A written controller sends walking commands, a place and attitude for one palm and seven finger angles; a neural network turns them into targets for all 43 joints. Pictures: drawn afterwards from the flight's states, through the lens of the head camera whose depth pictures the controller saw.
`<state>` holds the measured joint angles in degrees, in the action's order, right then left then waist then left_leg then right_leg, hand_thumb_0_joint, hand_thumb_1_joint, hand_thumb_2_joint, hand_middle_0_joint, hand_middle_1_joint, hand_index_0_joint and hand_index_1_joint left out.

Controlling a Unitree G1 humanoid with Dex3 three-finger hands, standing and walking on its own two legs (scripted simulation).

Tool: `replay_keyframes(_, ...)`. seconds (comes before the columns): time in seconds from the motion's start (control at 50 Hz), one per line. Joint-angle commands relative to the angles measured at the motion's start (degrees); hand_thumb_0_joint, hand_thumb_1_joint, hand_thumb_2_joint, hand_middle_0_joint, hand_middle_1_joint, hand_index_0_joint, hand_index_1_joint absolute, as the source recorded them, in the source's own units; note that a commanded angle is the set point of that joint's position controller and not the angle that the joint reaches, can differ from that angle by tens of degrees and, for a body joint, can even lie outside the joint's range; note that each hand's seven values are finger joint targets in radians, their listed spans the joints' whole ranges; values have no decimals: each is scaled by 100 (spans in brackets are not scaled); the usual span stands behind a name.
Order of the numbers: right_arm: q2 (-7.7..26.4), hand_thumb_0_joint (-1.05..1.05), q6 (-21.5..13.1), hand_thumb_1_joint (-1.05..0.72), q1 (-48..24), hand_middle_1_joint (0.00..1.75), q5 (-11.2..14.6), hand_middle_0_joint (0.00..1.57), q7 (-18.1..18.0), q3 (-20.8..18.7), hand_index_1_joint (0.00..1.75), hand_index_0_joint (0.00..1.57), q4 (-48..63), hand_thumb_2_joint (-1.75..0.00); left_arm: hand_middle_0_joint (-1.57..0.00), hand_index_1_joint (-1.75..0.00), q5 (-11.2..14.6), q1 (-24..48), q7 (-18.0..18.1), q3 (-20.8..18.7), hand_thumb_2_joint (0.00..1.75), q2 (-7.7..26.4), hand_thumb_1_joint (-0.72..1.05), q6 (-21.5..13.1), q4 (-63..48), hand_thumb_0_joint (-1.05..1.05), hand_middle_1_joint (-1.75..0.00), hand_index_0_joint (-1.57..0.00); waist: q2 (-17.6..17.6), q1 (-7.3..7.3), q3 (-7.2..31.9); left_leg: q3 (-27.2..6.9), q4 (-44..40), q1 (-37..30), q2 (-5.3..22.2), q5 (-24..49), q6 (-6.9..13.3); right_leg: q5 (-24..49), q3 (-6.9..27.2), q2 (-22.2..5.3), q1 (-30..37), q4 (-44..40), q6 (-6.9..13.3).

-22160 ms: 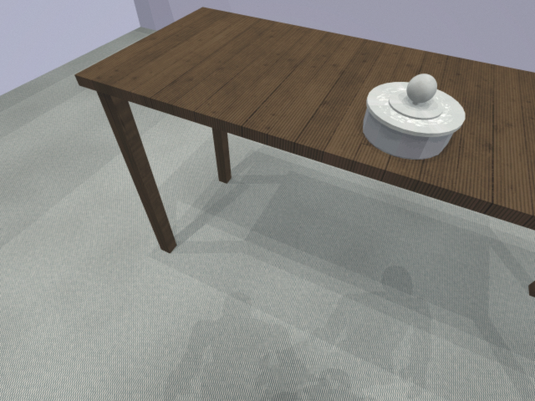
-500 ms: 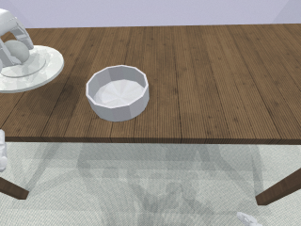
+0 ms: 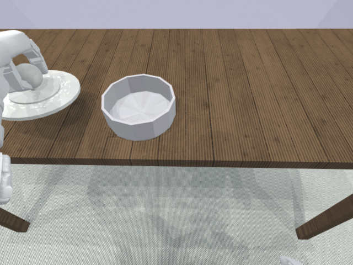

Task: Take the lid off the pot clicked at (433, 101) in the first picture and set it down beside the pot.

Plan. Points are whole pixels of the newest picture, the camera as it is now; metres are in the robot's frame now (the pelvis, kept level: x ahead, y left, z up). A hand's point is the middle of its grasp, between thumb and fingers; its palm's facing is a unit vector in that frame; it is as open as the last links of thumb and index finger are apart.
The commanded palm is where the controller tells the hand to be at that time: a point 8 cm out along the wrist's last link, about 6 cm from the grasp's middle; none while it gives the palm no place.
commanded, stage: lower the lid onto the table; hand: left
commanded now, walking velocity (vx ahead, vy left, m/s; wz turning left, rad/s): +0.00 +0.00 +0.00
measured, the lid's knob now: (28, 76) +0.47 +0.31 +0.19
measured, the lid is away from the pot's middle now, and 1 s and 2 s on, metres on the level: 0.23 0.23 0.24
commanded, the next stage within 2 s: open the fingers wide in 1.44 s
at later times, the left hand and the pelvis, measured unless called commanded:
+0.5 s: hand (22, 90) +0.44 +0.32 +0.18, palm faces -0.35 -0.13 -0.93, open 8.5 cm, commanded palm +0.44 +0.32 +0.26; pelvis +0.00 +0.01 +0.00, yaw +0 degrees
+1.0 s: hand (31, 100) +0.44 +0.32 +0.15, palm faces -0.40 -0.15 -0.90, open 8.5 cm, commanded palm +0.45 +0.32 +0.23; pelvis +0.00 +0.01 +0.00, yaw -1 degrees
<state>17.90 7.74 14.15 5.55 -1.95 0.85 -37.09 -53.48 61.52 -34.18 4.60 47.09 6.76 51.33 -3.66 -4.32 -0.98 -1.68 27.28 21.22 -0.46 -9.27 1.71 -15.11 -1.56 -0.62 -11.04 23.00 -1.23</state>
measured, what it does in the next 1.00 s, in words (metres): stands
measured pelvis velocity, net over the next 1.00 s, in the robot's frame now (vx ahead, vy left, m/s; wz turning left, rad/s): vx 0.00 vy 0.01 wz -0.01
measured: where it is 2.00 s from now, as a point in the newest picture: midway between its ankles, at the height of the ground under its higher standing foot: outside the picture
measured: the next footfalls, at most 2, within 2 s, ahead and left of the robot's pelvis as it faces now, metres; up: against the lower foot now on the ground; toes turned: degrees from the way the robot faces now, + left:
none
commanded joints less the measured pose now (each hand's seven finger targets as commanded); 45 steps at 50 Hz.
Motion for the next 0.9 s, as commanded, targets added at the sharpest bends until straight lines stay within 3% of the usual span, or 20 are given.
replay_keyframes(0.0, 873, 0, -176, -90, -12, 30, -12, 20, -67, -331, 30, 20, 580, -90, -97, -75, -93, 3475, 412, -637, 128, 1989, 43, -127, -1280, 0, -81, -88, -361, -77, 2413, 47, -168, -2033, -250, 953, 367, 1361, -170, 448, -252, -257, 352)
replay_keyframes(0.02, 929, 0, -184, -90, 83, 30, -6, 20, -65, -348, 30, 20, 567, -90, -97, -75, -30, 3148, 421, -634, 128, 1972, 43, -151, -1128, 0, -81, -88, -476, -85, 2379, 81, -123, -1981, -219, 1087, 359, 1428, -177, 435, -279, -257, 377)
replay_keyframes(0.04, 921, 0, -175, -90, 111, 30, -24, 20, -46, -348, 30, 20, 571, -90, -97, -75, -137, 3298, 479, -1024, 128, 2466, 43, -204, -1355, 0, -81, -88, -311, -7, 2542, 46, -164, -1965, -221, 1071, 341, 1476, -147, 436, -77, -219, 351)
replay_keyframes(0.12, 940, 0, -146, -90, 99, 30, -11, 20, -13, -386, 30, 20, 648, -90, -97, -75, -15, 2817, 455, -936, 128, 2219, 43, -265, -1283, 0, -81, -88, -538, -28, 2545, 67, -24, -2028, -197, 1740, 362, 1818, -170, 418, -179, -180, 370)
replay_keyframes(0.14, 925, 0, -135, -90, 82, 30, -24, 20, 18, -396, 30, 20, 683, -90, -97, -75, -87, 2894, 502, -1198, 128, 2547, 43, -284, -1580, 0, -81, -88, -485, 18, 2638, 32, -32, -2094, -203, 1778, 345, 1846, -141, 427, -99, -151, 349)
replay_keyframes(0.2, 907, 0, -54, -90, 56, 30, -7, 20, 15, -393, 30, 20, 665, -90, -97, -75, -38, 2689, 457, -929, 128, 2164, 43, -234, -1169, 0, -81, -88, -434, -73, 2261, 61, -55, -1924, -217, 1433, 359, 1576, -198, 452, -370, -221, 342)
replay_keyframes(0.22, 958, 0, -57, -90, 84, 30, 16, 20, 26, -411, 30, 20, 668, -90, -97, -75, 37, 2593, 459, -924, 128, 2169, 43, -245, -1334, 0, -81, -88, -585, -56, 2395, 73, -29, -2043, -172, 1653, 358, 1627, -187, 430, -354, -224, 361)
replay_keyframes(0.24, 933, 0, -61, -90, 57, 30, 10, 20, 42, -417, 30, 20, 749, -90, -97, -75, -10, 2907, 522, -1107, 128, 2445, 43, -285, -1970, 0, -81, -88, -662, -18, 2751, 3, -29, -2303, -167, 1790, 339, 1629, -159, 443, -272, -164, 347)
replay_keyframes(0.26, 918, 0, -62, -90, 8, 30, -9, 20, 28, -416, 30, 20, 761, -90, -97, -75, -18, 2852, 523, -1076, 128, 2343, 43, -284, -1893, 0, -81, -88, -722, -53, 2767, -10, 27, -2368, -190, 1870, 368, 1622, -164, 467, -357, -166, 358)
replay_keyframes(0.32, 963, 0, -58, -90, 143, 30, 1, 20, 0, -413, 30, 20, 670, -90, -97, -75, 57, 2216, 507, -1038, 128, 2187, 43, -251, -1200, 0, -81, -88, -482, -84, 2379, 26, 30, -2083, -176, 1679, 356, 1523, -214, 469, -515, -213, 366)
replay_keyframes(0.36, 947, 0, -11, -90, 64, 30, 5, 20, 0, -402, 30, 20, 644, -90, -97, -75, 51, 2655, 510, -979, 128, 2202, 43, -283, -1375, 0, -81, -88, -353, -104, 2368, 45, -29, -1994, -196, 1305, 364, 1454, -209, 470, -447, -209, 337)
replay_keyframes(0.42, 951, 0, -87, -90, 70, 30, 7, 20, -25, -411, 30, 20, 655, -90, -97, -75, 115, 2814, 565, -805, 128, 2059, 43, -331, -1733, 0, -81, -88, -795, -118, 2669, -19, 60, -2399, -143, 1731, 346, 1464, -196, 460, -601, -180, 367)
replay_keyframes(0.44, 922, 0, -99, -90, 116, 30, -18, 20, -21, -404, 30, 20, 666, -90, -97, -75, 50, 3030, 622, -1019, 128, 2338, 43, -367, -2039, 0, -81, -88, -740, -81, 2890, -83, 53, -2509, -157, 1803, 337, 1513, -174, 488, -462, -153, 350)
replay_keyframes(0.52, 941, 0, -120, -90, 110, 30, -18, 20, -49, -401, 30, 20, 604, -90, -97, -75, 121, 2562, 593, -800, 128, 1929, 43, -361, -1428, 0, -81, -88, -683, -109, 2569, -62, 81, -2320, -160, 1692, 329, 1424, -218, 471, -686, -152, 383)
replay_keyframes(0.54, 916, 0, -98, -90, 92, 30, -19, 20, -32, -398, 30, 20, 600, -90, -97, -75, 82, 2739, 627, -909, 128, 2101, 43, -375, -1653, 0, -81, -88, -601, -93, 2672, -67, 51, -2317, -164, 1558, 309, 1413, -187, 471, -591, -133, 353)
replay_keyframes(0.62, 928, 0, -76, -90, 63, 30, -20, 20, -41, -375, 30, 20, 594, -90, -97, -75, 118, 2496, 611, -702, 128, 1817, 43, -376, -1163, 0, -81, -88, -533, -112, 2340, -52, 29, -2048, -181, 1278, 315, 1274, -230, 466, -726, -148, 397)
replay_keyframes(0.7, 907, 0, -61, -90, 55, 30, -29, 20, -63, -360, 30, 20, 582, -90, -97, -75, 48, 2770, 667, -884, 128, 2107, 43, -446, -1122, 0, -81, -88, -367, -99, 2415, -33, -11, -1908, -227, 858, 329, 1195, -185, 466, -574, -126, 373)
replay_keyframes(0.82, 915, 0, -112, -90, 100, 30, -34, 20, -103, -372, 30, 20, 578, -90, -97, -75, 115, 2749, 696, -596, 128, 1783, 43, -579, -1152, 0, -81, -88, -659, -137, 2525, -39, 57, -2127, -172, 1151, 325, 1229, -193, 458, -736, -87, 402)
replay_keyframes(0.84, 913, 0, -104, -90, 167, 30, -58, 20, -98, -370, 30, 20, 548, -90, -97, -75, 65, 2737, 733, -861, 128, 2094, 43, -597, -1155, 0, -81, -88, -542, -106, 2556, -45, 53, -2063, -185, 1052, 323, 1227, -173, 466, -637, -82, 377)
replay_keyframes(0.88, 906, 0, -75, -90, 173, 30, -41, 20, -115, -354, 30, 20, 505, -90, -97, -75, 53, 2622, 725, -871, 128, 2101, 43, -622, -760, 0, -81, -88, -327, -136, 2381, 34, 59, -1768, -234, 828, 344, 1268, -167, 458, -578, -75, 355)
